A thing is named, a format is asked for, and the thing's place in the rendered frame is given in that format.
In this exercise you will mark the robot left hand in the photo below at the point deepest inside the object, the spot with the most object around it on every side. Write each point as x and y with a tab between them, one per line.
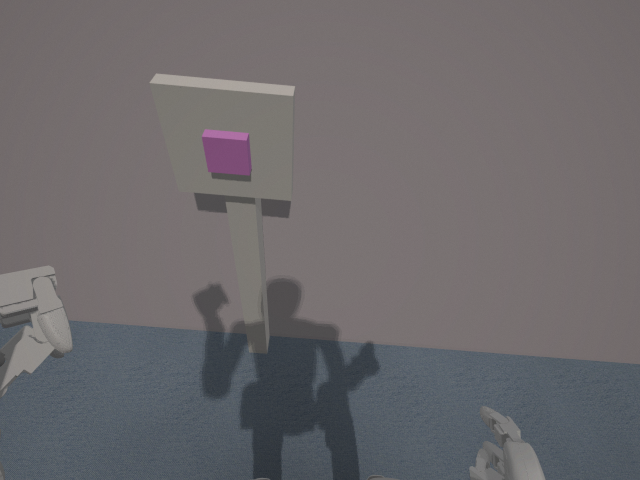
29	296

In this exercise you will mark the panel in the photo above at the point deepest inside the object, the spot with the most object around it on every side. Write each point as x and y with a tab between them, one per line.
186	106

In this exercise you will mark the robot right hand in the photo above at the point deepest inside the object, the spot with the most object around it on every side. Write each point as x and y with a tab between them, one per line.
517	460

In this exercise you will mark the button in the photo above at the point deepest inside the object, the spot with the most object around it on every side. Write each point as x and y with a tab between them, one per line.
227	152

